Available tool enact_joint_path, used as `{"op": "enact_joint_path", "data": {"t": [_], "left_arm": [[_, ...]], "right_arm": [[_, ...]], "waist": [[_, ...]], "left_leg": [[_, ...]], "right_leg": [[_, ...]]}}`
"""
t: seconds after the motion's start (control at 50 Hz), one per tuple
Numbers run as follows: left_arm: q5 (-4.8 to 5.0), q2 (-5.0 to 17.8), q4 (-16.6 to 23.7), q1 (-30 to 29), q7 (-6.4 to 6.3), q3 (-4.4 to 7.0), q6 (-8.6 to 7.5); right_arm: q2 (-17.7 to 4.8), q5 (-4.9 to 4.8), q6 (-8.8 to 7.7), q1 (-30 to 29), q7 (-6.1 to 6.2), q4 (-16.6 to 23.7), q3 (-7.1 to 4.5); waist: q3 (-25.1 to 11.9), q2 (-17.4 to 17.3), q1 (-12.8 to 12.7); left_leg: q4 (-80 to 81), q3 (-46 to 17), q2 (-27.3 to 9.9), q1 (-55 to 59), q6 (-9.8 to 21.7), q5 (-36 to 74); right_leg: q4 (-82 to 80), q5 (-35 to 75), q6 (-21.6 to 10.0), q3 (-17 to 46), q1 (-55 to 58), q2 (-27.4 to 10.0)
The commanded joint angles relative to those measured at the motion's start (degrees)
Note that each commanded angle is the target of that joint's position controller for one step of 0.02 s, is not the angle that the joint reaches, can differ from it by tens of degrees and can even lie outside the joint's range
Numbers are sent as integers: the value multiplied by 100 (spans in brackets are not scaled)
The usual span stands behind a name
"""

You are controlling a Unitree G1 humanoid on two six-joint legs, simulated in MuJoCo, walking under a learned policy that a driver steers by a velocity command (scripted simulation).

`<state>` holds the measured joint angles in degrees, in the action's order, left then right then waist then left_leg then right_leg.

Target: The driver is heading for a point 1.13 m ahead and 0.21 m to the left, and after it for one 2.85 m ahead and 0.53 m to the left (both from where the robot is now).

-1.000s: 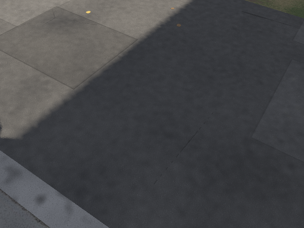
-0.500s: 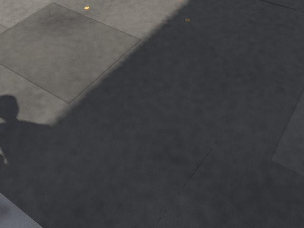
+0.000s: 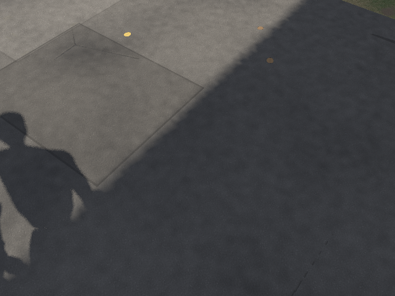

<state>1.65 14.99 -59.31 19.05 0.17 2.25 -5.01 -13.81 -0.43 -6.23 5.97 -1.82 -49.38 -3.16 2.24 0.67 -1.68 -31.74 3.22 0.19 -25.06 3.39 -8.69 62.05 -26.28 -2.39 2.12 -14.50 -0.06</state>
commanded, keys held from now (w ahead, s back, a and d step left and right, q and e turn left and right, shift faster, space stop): w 0.70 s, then w+q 0.30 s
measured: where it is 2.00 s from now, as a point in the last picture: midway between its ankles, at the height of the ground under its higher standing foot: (179, 147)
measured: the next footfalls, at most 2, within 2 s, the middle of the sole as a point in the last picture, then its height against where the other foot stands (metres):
right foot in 0.48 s outside the picture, level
left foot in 1.04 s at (180, 215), level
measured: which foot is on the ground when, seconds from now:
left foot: down 0.00-0.50, up 0.52-1.00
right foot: up 0.00-0.46, down 0.48-1.00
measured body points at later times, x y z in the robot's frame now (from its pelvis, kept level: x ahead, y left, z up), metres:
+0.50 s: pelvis +0.28 -0.04 -0.01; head +0.31 -0.05 +0.44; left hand +0.49 +0.20 -0.10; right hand +0.23 -0.31 -0.15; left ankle +0.09 +0.09 -0.71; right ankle +0.40 -0.14 -0.73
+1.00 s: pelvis +0.56 -0.03 +0.00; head +0.58 -0.02 +0.45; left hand +0.52 +0.24 -0.14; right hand +0.77 -0.24 -0.11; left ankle +0.71 +0.10 -0.71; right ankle +0.40 -0.15 -0.73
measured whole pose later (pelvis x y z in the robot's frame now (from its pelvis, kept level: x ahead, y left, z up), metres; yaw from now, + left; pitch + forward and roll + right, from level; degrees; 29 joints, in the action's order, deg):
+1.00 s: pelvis +0.56 -0.03 +0.00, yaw +6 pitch +2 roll -2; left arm 0.3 14.6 -58.4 19.2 -0.9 3.6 -3.9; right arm -13.2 -1.3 -3.6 3.6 -2.8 -47.6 -3.0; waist 0.5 -1.5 -3.5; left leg -33.3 2.3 -2.9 -33.7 4.6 -2.3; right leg 12.9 -21.9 0.1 -9.2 7.0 1.2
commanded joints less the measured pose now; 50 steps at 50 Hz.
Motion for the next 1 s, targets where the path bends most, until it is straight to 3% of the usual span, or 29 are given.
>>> {"op": "enact_joint_path", "data": {"t": [0.02,0.06,0.12,0.18,0.26,0.36,0.42,0.44,0.46,0.48,0.5,0.52,0.54,0.56,0.58,0.6,0.64,0.72,0.82,0.92,0.96,1.0], "left_arm": [[8,668,481,-371,-40,148,-222],[-33,445,434,-199,-46,166,-66],[-76,309,517,-417,-68,172,70],[-133,310,738,-1062,-55,190,73],[-103,196,948,-1830,13,138,20],[-46,231,1231,-2521,146,95,-42],[-31,414,1267,-2338,225,153,-102],[-37,547,1179,-1963,223,224,-115],[-52,751,917,-1140,201,354,-114],[-103,1109,627,-40,153,494,-106],[-168,1677,467,722,121,634,-62],[-116,1253,453,699,133,483,-48],[-73,949,532,160,129,385,-67],[-89,722,680,-367,124,314,-76],[-136,525,735,-742,144,250,-87],[-197,375,738,-909,158,199,-114],[-205,393,644,-840,164,200,-136],[-200,704,486,-465,15,263,-147],[-183,742,380,-148,-79,250,-135],[-148,778,205,221,-101,277,-4],[-124,871,239,131,-128,313,77],[-112,1054,356,-68,-178,366,157]], "right_arm": [[-696,69,-37,728,8,55,-158],[-494,114,-61,653,-20,-8,-96],[-693,75,-81,926,46,-164,-143],[-769,61,-22,1190,149,-275,-159],[-823,11,16,1506,215,-415,-162],[-862,-34,125,1921,244,-683,-202],[-964,-55,206,1806,280,-710,-259],[-1015,-56,232,1681,284,-681,-273],[-941,-49,265,1574,284,-650,-241],[-776,13,272,1568,284,-543,-156],[-116,55,160,2226,214,-466,43],[-274,-36,2,2081,185,-530,30],[-734,-206,-97,1547,162,-369,-98],[-806,-232,-131,1170,187,-272,-109],[-780,-160,-106,975,233,-252,-149],[-711,-100,-29,1050,268,-270,-188],[-425,-69,115,1263,283,-316,-164],[-444,-12,189,631,295,-76,-190],[-286,-77,170,-193,152,153,-104],[-273,-102,172,-855,-30,525,-39],[-341,-96,166,-867,-120,653,-52],[-586,-75,185,-387,-164,658,-172]], "waist": [[-666,-350,385],[-541,-470,121],[-275,-391,60],[-70,-342,194],[117,-399,418],[352,-411,582],[175,-530,350],[-76,-626,118],[-545,-588,-295],[-1318,-296,-682],[-2169,1086,-487],[-2449,1214,-539],[-1560,940,-467],[-1031,545,-303],[-613,263,-123],[-452,347,85],[-368,432,248],[-86,240,186],[85,240,-96],[334,133,-295],[286,219,-192],[-153,439,147]], "left_leg": [[1763,-2344,-1668,2475,982,470],[2088,-1786,-1411,1880,928,839],[2388,-1364,-1349,1684,1029,1162],[2539,-1097,-1284,1843,967,1150],[2626,-679,-1091,1883,787,958],[2331,-657,-1410,2712,754,1110],[1846,-668,-1580,3096,624,2028],[1412,-586,-1518,3078,551,2974],[479,-374,-1251,2857,413,3677],[-1008,-158,-939,1859,213,2900],[-3352,-13,65,-545,-250,72],[-4280,-885,281,-1362,-212,-2430],[-4616,-978,-92,-1907,-86,-2173],[-4397,-801,-432,-1850,-22,-1608],[-4000,-693,-652,-1597,-38,-1183],[-3671,-729,-831,-1198,-38,-900],[-3346,-679,-915,-803,-90,-696],[-2279,-640,-969,-1447,-296,295],[-827,-429,-719,-1301,-222,1570],[-229,-358,-547,-1701,-17,1160],[-146,-167,-422,-1543,126,632],[-211,218,-37,-633,325,74]], "right_leg": [[879,719,-129,220,-2464,-635],[448,1043,-107,233,-1922,-816],[-171,1428,24,137,-2166,-872],[-1145,2291,156,99,-2621,-862],[-2411,3223,176,-132,-2360,-634],[-3088,2943,33,-162,-2521,-508],[-3304,2339,-176,-265,-2039,-352],[-3348,2208,-270,-431,-1401,-163],[-3437,2277,-414,-587,-281,32],[-3208,2361,-717,40,1466,-522],[-3560,1528,-1677,2685,3717,-2001],[-4430,997,-1801,4042,3892,-2255],[-4508,847,-1469,3215,3184,-2052],[-4623,1163,-1254,2408,2300,-1834],[-4829,1586,-1135,1831,1435,-1609],[-5018,1831,-1021,1429,868,-1405],[-5313,2083,-1068,1061,363,-1272],[-5585,2654,-1126,596,485,-1273],[-5714,2739,-814,-232,771,-1120],[-5381,3162,-709,-596,1899,-1491],[-4971,4072,-605,-742,2191,-1603],[-4012,6147,-458,-956,2259,-1578]]}}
